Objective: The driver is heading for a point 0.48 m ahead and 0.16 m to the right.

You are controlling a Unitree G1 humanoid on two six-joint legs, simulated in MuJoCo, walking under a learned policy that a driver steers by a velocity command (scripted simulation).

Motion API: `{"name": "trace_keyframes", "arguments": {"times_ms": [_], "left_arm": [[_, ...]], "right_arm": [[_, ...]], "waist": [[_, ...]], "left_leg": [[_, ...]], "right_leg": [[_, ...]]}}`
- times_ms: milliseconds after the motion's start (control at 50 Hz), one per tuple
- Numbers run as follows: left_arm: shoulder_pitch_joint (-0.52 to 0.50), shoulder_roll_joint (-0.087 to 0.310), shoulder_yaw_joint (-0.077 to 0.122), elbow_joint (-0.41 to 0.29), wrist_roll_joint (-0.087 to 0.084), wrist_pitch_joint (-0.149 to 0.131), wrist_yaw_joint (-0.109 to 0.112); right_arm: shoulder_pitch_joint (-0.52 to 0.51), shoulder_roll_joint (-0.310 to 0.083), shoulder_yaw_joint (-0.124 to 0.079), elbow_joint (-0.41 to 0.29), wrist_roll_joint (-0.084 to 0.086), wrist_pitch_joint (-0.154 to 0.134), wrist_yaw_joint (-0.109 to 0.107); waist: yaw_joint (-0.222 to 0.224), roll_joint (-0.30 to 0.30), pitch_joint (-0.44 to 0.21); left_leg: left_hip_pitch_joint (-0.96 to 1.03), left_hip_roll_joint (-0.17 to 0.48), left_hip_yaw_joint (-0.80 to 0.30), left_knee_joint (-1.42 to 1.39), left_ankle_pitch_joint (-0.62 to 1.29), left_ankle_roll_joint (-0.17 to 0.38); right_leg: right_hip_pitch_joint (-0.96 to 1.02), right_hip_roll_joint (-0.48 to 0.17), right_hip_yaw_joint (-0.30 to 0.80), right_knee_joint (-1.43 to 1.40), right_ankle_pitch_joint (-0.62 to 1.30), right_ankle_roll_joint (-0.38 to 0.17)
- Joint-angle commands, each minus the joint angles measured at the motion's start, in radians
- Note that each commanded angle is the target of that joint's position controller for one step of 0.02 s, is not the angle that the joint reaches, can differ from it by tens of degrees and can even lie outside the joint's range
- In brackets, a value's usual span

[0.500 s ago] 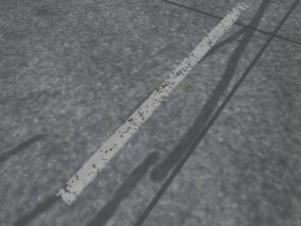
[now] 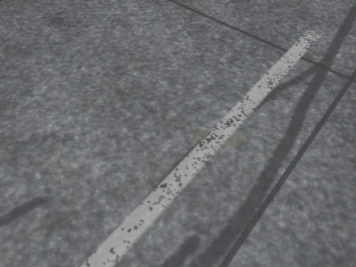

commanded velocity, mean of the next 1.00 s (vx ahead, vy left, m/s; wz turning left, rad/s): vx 0.34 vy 0.00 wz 0.02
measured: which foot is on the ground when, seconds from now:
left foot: down 0.00-0.30, up 0.32-0.74, down 0.76-1.00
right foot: up 0.00-0.26, down 0.28-0.80, up 0.82-1.00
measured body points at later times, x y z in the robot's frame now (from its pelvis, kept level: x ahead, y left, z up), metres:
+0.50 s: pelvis +0.27 -0.08 +0.00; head +0.30 -0.09 +0.45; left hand +0.34 +0.19 -0.12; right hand +0.40 -0.35 -0.12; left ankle +0.28 +0.09 -0.66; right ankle +0.29 -0.16 -0.74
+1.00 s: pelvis +0.43 -0.05 -0.01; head +0.45 -0.04 +0.44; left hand +0.52 +0.22 -0.15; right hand +0.56 -0.29 -0.13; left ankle +0.52 +0.06 -0.74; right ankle +0.42 -0.19 -0.73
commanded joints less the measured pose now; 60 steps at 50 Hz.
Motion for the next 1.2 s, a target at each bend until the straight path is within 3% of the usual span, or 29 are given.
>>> {"name": "trace_keyframes", "arguments": {"times_ms": [20, 100, 200, 240, 280, 300, 320, 340, 360, 380, 400, 440, 500, 560, 660, 720, 760, 780, 800, 820, 840, 860, 900, 940, 980, 1040, 1060, 1100, 1200], "left_arm": [[0.001, 0.035, 0.006, -0.056, 0.012, 0.005, 0.004], [-0.127, 0.015, -0.008, -0.083, 0.003, -0.005, -0.014], [-0.216, 0.046, -0.005, -0.125, -0.004, -0.013, -0.038], [-0.174, 0.067, 0.003, -0.120, -0.001, -0.019, -0.043], [0.053, 0.129, 0.038, -0.052, 0.009, -0.021, -0.034], [0.226, 0.210, 0.058, -0.024, 0.016, -0.021, -0.025], [0.258, 0.266, 0.067, -0.009, 0.015, -0.019, -0.032], [0.245, 0.169, 0.043, -0.023, -0.004, -0.020, -0.033], [0.180, 0.132, 0.031, -0.034, -0.003, -0.020, -0.028], [0.114, 0.118, 0.024, -0.046, 0.007, -0.018, -0.027], [0.071, 0.092, 0.017, -0.050, 0.016, -0.019, -0.027], [0.049, 0.061, 0.008, -0.049, 0.025, -0.028, -0.027], [0.060, 0.091, 0.014, -0.028, 0.020, -0.037, -0.017], [0.073, 0.103, 0.016, -0.009, 0.018, -0.021, 0.001], [0.128, 0.114, 0.014, 0.032, 0.007, 0.005, 0.012], [0.105, 0.117, 0.017, 0.045, 0.000, 0.023, 0.015], [0.102, 0.100, 0.012, 0.049, -0.001, 0.028, 0.018], [0.145, 0.067, 0.000, 0.040, 0.024, 0.018, 0.017], [0.270, -0.010, -0.026, 0.068, 0.031, 0.009, 0.011], [0.235, 0.025, -0.022, 0.075, 0.017, 0.020, 0.008], [0.181, 0.074, -0.008, 0.061, 0.001, 0.038, 0.008], [0.130, 0.073, -0.003, 0.055, -0.005, 0.060, 0.017], [0.100, 0.067, 0.002, 0.053, 0.007, 0.098, 0.035], [0.135, 0.032, -0.004, 0.079, 0.014, 0.109, 0.045], [0.164, 0.016, -0.005, 0.105, 0.018, 0.106, 0.043], [0.128, 0.041, -0.005, 0.096, 0.047, 0.104, 0.037], [0.097, 0.095, 0.005, 0.085, 0.038, 0.103, 0.042], [0.049, 0.057, -0.002, 0.096, 0.028, 0.084, 0.041], [0.074, 0.040, -0.009, 0.130, 0.019, 0.046, 0.037]], "right_arm": [[-0.049, -0.138, -0.033, -0.056, 0.001, -0.031, -0.013], [-0.002, -0.167, -0.039, -0.019, 0.010, -0.024, -0.024], [0.054, -0.194, -0.050, 0.036, 0.024, -0.011, -0.027], [0.045, -0.204, -0.053, 0.048, 0.025, -0.001, -0.031], [0.029, -0.176, -0.041, 0.049, 0.020, 0.010, -0.036], [0.053, -0.123, -0.017, 0.028, -0.004, 0.012, -0.041], [0.185, -0.024, 0.010, 0.019, 0.005, -0.009, -0.032], [0.120, -0.128, -0.010, 0.035, 0.018, -0.027, -0.027], [0.018, -0.169, -0.022, 0.005, 0.035, -0.036, -0.023], [-0.040, -0.157, -0.017, -0.009, 0.030, -0.037, -0.029], [-0.068, -0.149, -0.020, -0.014, 0.014, -0.033, -0.034], [-0.028, -0.126, -0.022, -0.006, 0.014, -0.014, -0.034], [-0.053, -0.101, -0.018, -0.011, 0.001, 0.004, -0.041], [-0.110, -0.063, -0.004, -0.018, -0.006, 0.003, -0.040], [-0.230, -0.060, 0.003, -0.034, -0.001, 0.000, -0.022], [-0.236, -0.090, -0.006, -0.040, -0.009, -0.008, -0.010], [-0.129, -0.131, -0.022, 0.002, -0.023, -0.017, -0.014], [-0.072, -0.200, -0.036, 0.009, -0.037, -0.019, -0.022], [-0.046, -0.178, -0.025, 0.015, -0.044, -0.006, -0.029], [-0.019, -0.099, -0.006, 0.027, -0.024, 0.008, -0.027], [-0.051, -0.086, 0.003, 0.031, -0.012, 0.015, -0.021], [-0.111, -0.087, 0.005, 0.025, -0.013, 0.021, -0.021], [-0.236, -0.108, 0.001, 0.009, -0.019, 0.030, -0.027], [-0.278, -0.108, -0.002, 0.015, -0.029, 0.041, -0.034], [-0.276, -0.094, 0.002, 0.035, -0.020, 0.046, -0.040], [-0.224, -0.059, 0.014, 0.081, -0.010, 0.048, -0.041], [-0.203, -0.070, 0.009, 0.086, -0.013, 0.050, -0.041], [-0.216, -0.071, 0.007, 0.094, -0.016, 0.050, -0.051], [-0.185, -0.063, 0.003, 0.151, -0.010, 0.051, -0.052]], "waist": [[0.039, 0.097, -0.015], [-0.008, 0.105, 0.019], [-0.033, 0.115, 0.053], [-0.005, 0.130, 0.033], [0.101, 0.107, -0.103], [0.150, -0.033, -0.255], [0.077, -0.318, -0.357], [0.123, -0.193, -0.330], [0.122, -0.121, -0.205], [0.094, -0.031, -0.133], [0.069, -0.015, -0.078], [0.022, -0.057, -0.069], [0.004, -0.024, -0.029], [0.010, -0.018, -0.036], [0.066, -0.039, -0.050], [0.051, -0.048, -0.051], [0.004, -0.009, -0.102], [0.017, 0.080, -0.194], [0.047, 0.235, -0.311], [0.002, 0.270, -0.351], [0.003, 0.213, -0.294], [0.015, 0.154, -0.218], [0.055, 0.166, -0.119], [0.075, 0.201, -0.102], [0.087, 0.187, -0.122], [0.067, 0.129, -0.057], [0.028, 0.053, -0.004], [0.013, -0.052, 0.039], [0.018, -0.014, 0.003]], "left_leg": [[0.036, 0.258, -0.187, -0.204, 0.248, 0.192], [0.044, 0.232, -0.112, -0.210, 0.186, 0.151], [0.173, 0.299, -0.141, -0.148, 0.144, 0.127], [0.216, 0.310, -0.145, -0.086, 0.248, 0.106], [0.173, 0.223, -0.072, 0.193, 0.501, 0.056], [-0.018, 0.153, -0.011, 0.530, 0.240, 0.010], [-0.409, -0.026, -0.060, 0.848, -0.370, -0.052], [-0.523, 0.023, -0.175, 0.963, -0.393, -0.043], [-0.582, 0.072, -0.153, 0.972, -0.299, -0.027], [-0.551, 0.124, -0.123, 0.929, -0.206, -0.023], [-0.513, 0.155, -0.119, 0.869, -0.149, -0.024], [-0.419, 0.184, -0.125, 0.807, -0.094, -0.028], [-0.427, 0.180, -0.101, 0.702, -0.047, -0.065], [-0.382, 0.158, -0.070, 0.497, 0.090, -0.087], [-0.274, 0.102, -0.049, 0.246, 0.257, -0.079], [-0.246, 0.087, -0.056, 0.165, 0.179, -0.043], [-0.055, 0.074, -0.047, 0.034, 0.396, -0.001], [0.162, 0.198, -0.156, 0.119, 0.822, 0.055], [0.408, 0.380, -0.335, 0.166, 1.006, 0.221], [0.389, 0.427, -0.429, 0.112, 0.900, 0.280], [0.304, 0.396, -0.419, 0.065, 0.634, 0.251], [0.204, 0.363, -0.392, 0.024, 0.424, 0.209], [-0.016, 0.308, -0.322, -0.065, 0.140, 0.148], [-0.139, 0.247, -0.237, -0.096, 0.046, 0.123], [-0.164, 0.220, -0.189, -0.088, -0.052, 0.106], [-0.209, 0.160, -0.152, -0.063, -0.335, 0.001], [-0.178, 0.114, -0.116, -0.040, -0.332, -0.034], [-0.006, 0.081, -0.068, 0.050, -0.156, -0.056], [0.044, 0.085, -0.064, 0.097, 0.068, -0.028]], "right_leg": [[-0.060, -0.026, 0.026, -0.129, 0.149, 0.018], [0.000, 0.019, -0.004, -0.388, 0.334, 0.012], [0.005, 0.046, -0.002, -0.526, 0.259, -0.032], [0.074, 0.068, -0.024, -0.558, 0.185, -0.062], [0.393, 0.120, -0.073, -0.577, 0.181, -0.110], [0.684, -0.069, 0.152, -0.562, 0.232, -0.174], [0.977, -0.248, 0.647, -0.717, -0.020, -0.333], [0.966, -0.235, 0.704, -0.791, -0.174, -0.308], [0.850, -0.210, 0.557, -0.797, -0.160, -0.266], [0.711, -0.178, 0.451, -0.810, -0.069, -0.246], [0.595, -0.146, 0.377, -0.837, 0.021, -0.242], [0.498, -0.105, 0.290, -0.886, 0.118, -0.239], [0.454, -0.099, 0.174, -0.910, 0.451, -0.255], [0.457, -0.049, 0.034, -0.873, 0.723, -0.215], [0.521, -0.042, -0.001, -0.830, 0.665, -0.189], [0.582, -0.072, 0.042, -0.739, 0.645, -0.177], [0.569, -0.006, 0.028, -0.598, 0.599, -0.121], [0.457, 0.061, -0.006, -0.453, 0.407, -0.073], [0.254, 0.136, -0.018, -0.248, -0.032, -0.009], [0.196, 0.145, 0.025, -0.117, -0.420, 0.025], [0.157, 0.113, 0.054, -0.065, -0.461, 0.032], [0.136, 0.090, 0.048, -0.061, -0.428, 0.037], [0.216, 0.058, 0.040, -0.183, -0.318, 0.051], [0.351, 0.081, -0.002, -0.307, -0.206, 0.052], [0.452, 0.097, -0.032, -0.445, -0.035, 0.035], [0.494, 0.062, 0.005, -0.622, 0.046, -0.020], [0.390, 0.031, 0.035, -0.658, -0.097, -0.046], [0.201, 0.044, 0.051, -0.737, -0.280, -0.046], [0.289, 0.059, 0.032, -0.710, -0.061, -0.016]]}}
